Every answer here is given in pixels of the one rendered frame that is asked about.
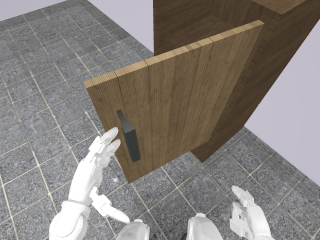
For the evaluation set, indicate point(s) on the left robot forearm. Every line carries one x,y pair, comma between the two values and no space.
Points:
71,222

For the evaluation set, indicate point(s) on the left robot hand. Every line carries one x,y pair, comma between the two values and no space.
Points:
89,172

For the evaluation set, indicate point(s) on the robot right thigh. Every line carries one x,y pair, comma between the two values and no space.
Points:
202,228

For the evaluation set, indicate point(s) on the handle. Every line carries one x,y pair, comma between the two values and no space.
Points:
130,136

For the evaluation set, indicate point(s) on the robot left thigh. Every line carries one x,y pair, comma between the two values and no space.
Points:
135,230

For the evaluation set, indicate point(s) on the right robot hand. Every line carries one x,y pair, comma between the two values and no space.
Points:
253,222

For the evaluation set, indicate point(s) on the robot thigh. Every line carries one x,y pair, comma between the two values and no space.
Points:
135,230
202,228

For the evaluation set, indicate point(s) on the cupboard door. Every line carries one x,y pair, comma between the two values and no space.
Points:
174,100

